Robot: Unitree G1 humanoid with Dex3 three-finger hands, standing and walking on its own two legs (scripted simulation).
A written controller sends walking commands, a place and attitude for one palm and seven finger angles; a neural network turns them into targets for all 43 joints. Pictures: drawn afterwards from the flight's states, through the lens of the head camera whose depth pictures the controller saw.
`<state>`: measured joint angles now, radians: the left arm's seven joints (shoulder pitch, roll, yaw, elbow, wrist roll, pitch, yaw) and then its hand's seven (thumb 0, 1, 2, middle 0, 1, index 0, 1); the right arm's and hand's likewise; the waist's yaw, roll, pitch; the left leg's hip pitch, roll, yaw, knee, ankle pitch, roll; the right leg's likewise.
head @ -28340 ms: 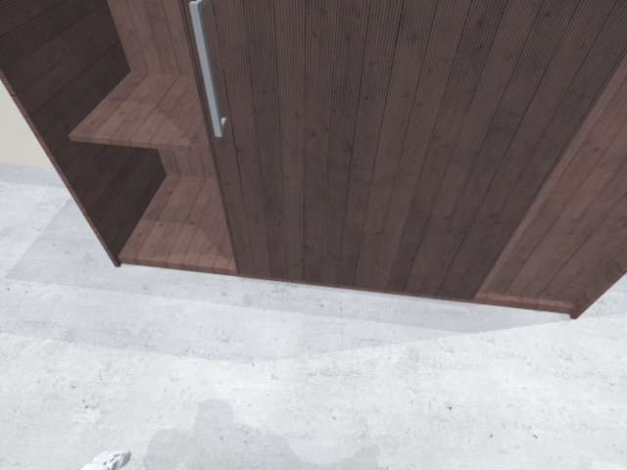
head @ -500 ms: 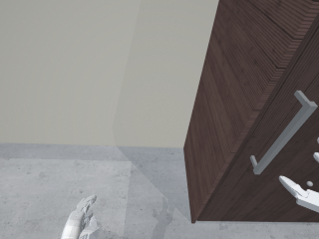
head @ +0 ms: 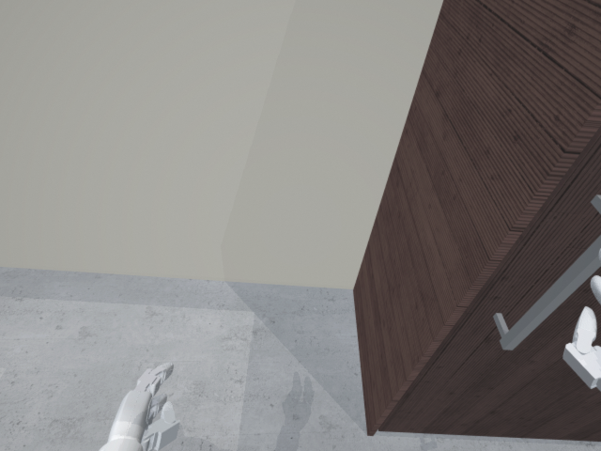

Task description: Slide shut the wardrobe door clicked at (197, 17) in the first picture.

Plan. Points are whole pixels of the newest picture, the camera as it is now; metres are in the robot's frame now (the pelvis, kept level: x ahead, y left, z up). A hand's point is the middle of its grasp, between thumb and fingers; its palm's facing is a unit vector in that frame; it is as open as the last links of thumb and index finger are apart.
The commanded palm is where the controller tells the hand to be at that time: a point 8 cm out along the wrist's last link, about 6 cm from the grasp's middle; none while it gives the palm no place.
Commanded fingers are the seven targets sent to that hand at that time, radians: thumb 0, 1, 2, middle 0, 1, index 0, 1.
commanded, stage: draw the hand back to the body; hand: right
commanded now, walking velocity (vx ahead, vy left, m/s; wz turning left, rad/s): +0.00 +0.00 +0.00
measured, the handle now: (548, 284) +0.33 -0.36 +0.08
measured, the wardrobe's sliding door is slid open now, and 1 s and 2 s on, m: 0.00 0.00 0.00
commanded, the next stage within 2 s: step back with the hand held close in 0.14 s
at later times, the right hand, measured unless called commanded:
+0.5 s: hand (572, 356) +0.18 -0.26 +0.15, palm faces +0.40 +0.81 -0.43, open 7.4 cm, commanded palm +0.12 -0.30 +0.17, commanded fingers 0.00 -0.90 -0.90 0.20 0.30 0.20 0.30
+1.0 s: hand out of the picture +0.08 -0.33 +0.16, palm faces +0.47 +0.76 -0.44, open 7.4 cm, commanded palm +0.02 -0.35 +0.17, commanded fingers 0.00 -0.90 -0.90 0.20 0.30 0.20 0.30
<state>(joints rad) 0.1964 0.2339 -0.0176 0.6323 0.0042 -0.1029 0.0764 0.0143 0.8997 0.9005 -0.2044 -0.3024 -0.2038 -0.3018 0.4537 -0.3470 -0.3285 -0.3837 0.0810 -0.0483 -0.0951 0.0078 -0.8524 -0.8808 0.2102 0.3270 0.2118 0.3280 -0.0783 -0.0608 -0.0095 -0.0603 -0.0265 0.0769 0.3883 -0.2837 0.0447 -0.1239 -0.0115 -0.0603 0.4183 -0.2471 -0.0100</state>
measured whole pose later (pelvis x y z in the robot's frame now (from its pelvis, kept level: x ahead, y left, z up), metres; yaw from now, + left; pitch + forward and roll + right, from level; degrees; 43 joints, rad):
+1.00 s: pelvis -0.12 -0.05 -0.02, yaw -1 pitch +1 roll +3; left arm 0.21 0.20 -0.03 0.59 0.00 -0.11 0.07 0.01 0.90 0.90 -0.21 -0.30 -0.21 -0.30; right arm 0.48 -0.38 -0.44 -0.50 0.02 -0.23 -0.13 0.01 -0.89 -0.90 0.21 0.30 0.21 0.30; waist -0.04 -0.01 0.03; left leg -0.28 -0.03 -0.02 0.55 -0.27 -0.02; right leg -0.44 0.02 -0.02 0.55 -0.12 -0.08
